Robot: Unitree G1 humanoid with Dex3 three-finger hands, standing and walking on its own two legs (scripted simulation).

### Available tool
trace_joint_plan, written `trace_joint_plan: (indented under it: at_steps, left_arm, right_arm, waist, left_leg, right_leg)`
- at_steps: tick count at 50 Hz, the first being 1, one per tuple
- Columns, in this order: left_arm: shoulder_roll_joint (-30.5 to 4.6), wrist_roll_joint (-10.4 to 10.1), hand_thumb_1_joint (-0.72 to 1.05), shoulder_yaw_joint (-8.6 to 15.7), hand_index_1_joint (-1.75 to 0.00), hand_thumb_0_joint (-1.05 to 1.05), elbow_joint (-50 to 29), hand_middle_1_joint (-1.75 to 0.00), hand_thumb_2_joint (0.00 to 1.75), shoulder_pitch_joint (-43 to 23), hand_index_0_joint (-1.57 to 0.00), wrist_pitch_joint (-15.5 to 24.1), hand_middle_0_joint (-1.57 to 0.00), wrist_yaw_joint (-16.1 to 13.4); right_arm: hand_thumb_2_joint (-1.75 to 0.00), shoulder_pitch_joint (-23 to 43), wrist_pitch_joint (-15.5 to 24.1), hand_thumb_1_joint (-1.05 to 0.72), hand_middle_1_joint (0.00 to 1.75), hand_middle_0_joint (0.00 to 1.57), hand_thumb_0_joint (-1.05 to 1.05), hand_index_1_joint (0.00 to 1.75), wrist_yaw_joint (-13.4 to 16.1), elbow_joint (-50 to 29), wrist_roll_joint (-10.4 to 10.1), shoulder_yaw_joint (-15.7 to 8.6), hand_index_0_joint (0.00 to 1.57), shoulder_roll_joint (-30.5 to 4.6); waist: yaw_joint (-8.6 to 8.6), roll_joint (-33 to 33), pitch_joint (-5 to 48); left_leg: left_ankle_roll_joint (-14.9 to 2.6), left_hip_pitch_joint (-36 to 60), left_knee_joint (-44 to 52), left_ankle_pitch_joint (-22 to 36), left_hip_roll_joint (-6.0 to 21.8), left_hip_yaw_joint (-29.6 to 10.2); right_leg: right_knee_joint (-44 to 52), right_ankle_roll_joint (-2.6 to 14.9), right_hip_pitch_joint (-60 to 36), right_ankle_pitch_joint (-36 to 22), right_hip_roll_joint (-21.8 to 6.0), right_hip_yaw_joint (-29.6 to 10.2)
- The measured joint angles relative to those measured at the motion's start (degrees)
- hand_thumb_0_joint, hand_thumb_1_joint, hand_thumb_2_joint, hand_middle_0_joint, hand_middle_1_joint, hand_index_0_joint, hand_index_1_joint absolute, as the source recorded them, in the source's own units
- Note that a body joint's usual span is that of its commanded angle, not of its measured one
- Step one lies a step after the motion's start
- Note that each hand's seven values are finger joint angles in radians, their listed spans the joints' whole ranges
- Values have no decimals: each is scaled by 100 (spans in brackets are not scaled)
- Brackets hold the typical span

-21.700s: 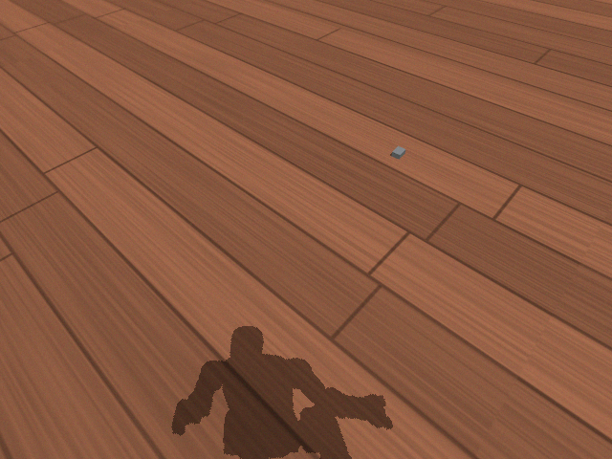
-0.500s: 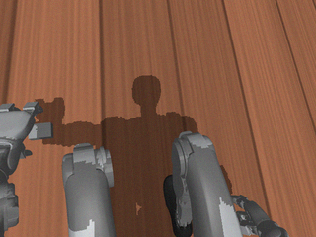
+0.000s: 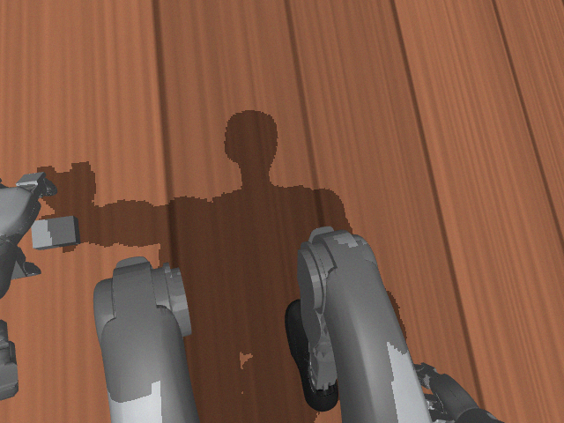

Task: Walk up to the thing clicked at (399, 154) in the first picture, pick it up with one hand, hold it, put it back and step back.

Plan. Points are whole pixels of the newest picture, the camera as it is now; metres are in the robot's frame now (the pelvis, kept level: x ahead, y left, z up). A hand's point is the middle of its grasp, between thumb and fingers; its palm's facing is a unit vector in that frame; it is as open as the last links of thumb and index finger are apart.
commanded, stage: rest palm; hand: left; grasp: from above
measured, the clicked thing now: (56, 232) +0.40 +0.31 -0.30
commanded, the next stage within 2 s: close in 1.92 s
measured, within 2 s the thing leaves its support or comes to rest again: neither
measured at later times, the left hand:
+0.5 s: hand (41, 222) +0.41 +0.32 -0.24, palm faces -0.43 -0.13 -0.89, open 13.9 cm
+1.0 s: hand (61, 236) +0.39 +0.29 -0.26, palm faces -0.41 -0.08 -0.91, open 14.3 cm
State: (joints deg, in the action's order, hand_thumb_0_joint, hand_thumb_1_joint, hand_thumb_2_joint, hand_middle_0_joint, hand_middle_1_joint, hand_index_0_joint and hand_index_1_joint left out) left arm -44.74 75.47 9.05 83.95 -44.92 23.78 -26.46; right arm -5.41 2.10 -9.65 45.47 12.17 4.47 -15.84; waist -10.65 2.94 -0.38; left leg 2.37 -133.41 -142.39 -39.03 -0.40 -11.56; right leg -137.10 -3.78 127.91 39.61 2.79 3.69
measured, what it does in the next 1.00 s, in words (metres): stands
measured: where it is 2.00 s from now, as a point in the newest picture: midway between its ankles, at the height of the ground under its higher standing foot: (245, 392)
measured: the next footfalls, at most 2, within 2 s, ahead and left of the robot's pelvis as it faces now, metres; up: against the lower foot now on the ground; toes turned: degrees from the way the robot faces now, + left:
none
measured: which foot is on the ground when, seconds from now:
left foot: down 0.00-1.00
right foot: down 0.00-1.00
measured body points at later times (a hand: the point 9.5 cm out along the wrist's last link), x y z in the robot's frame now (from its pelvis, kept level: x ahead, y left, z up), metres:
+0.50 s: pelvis +0.01 +0.01 -0.02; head +0.25 +0.10 +0.35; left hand +0.43 +0.32 -0.19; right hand +0.10 -0.26 -0.11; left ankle +0.08 +0.14 -0.28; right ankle +0.10 -0.13 -0.28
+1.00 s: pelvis +0.01 +0.01 -0.02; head +0.23 +0.13 +0.35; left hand +0.40 +0.30 -0.21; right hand +0.09 -0.26 -0.09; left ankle +0.08 +0.14 -0.28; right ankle +0.10 -0.13 -0.28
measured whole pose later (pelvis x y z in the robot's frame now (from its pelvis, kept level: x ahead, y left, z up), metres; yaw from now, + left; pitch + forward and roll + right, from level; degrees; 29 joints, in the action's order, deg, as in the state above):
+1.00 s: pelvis +0.01 +0.01 -0.02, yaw -5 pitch +25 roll -13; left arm -45.4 78.5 5.8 97.1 -44.9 16.3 -47.1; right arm 0.3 12.4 -17.1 48.6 20.0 9.4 -17.9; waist -15.5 6.5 -3.3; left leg 1.4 -134.1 -149.8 -42.1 0.4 -15.5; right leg -140.4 -4.1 127.4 40.4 5.1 6.4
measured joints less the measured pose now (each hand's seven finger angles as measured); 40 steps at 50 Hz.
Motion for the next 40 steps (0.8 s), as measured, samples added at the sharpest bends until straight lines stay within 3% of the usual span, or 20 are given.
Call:
trace_joint_plan:
  at_steps: [4,7,14,18,26,34,40]
  left_arm:
    - [-166,339,-29,-18,-82,0,443,-83,79,-125,-29,111,-28,-553]
    - [-193,461,-31,-119,-82,0,730,-84,81,-210,-27,-20,-26,-934]
    - [-43,453,-34,-231,-83,0,1084,-84,85,-318,-23,-554,-23,-1433]
    - [-23,337,-38,-182,-85,0,1214,-85,88,-392,-20,-767,-20,-1454]
    - [-362,83,-45,272,-91,0,1299,-91,93,-417,-13,-820,-14,-1213]
    - [-572,-48,-51,144,-95,0,1243,-95,98,-274,-9,-432,-10,-899]
    - [-472,169,-52,-23,-96,0,1144,-95,99,-100,-8,-163,-10,-1240]
  right_arm:
    - [-90,83,58,-90,30,20,0,30,13,134,198,39,20,-41]
    - [-90,182,174,-90,30,20,0,30,0,262,364,69,20,-58]
    - [-90,413,510,-90,30,20,0,30,-174,412,579,187,20,-54]
    - [-90,495,684,-90,30,20,0,30,-314,355,609,266,20,-38]
    - [-90,490,852,-90,30,20,0,30,-503,122,642,364,20,-1]
    - [-90,365,791,-90,30,20,0,30,-570,133,691,520,20,-25]
    - [-90,380,786,-90,30,20,0,30,-610,220,794,588,20,-63]
  waist:
    - [-104,146,-27]
    - [-188,209,0]
    - [-354,223,27]
    - [-431,194,-38]
    - [-527,189,-268]
    - [-458,259,-455]
    - [-436,340,-478]
  left_leg:
    - [26,-69,-154,10,-12,-45]
    - [36,-134,-262,-5,-14,-83]
    - [10,-230,-420,-90,-1,-145]
    - [-10,-247,-486,-149,8,-168]
    - [3,-187,-607,-266,17,-243]
    - [20,-102,-665,-312,5,-323]
    - [12,-6,-720,-342,26,-395]
  right_leg:
    - [-137,15,74,-23,26,21]
    - [-217,19,134,-22,49,42]
    - [-301,-5,200,23,91,81]
    - [-335,-18,202,65,109,95]
    - [-406,-79,144,133,135,137]
    - [-414,-108,39,155,142,197]
    - [-399,-88,-70,139,179,257]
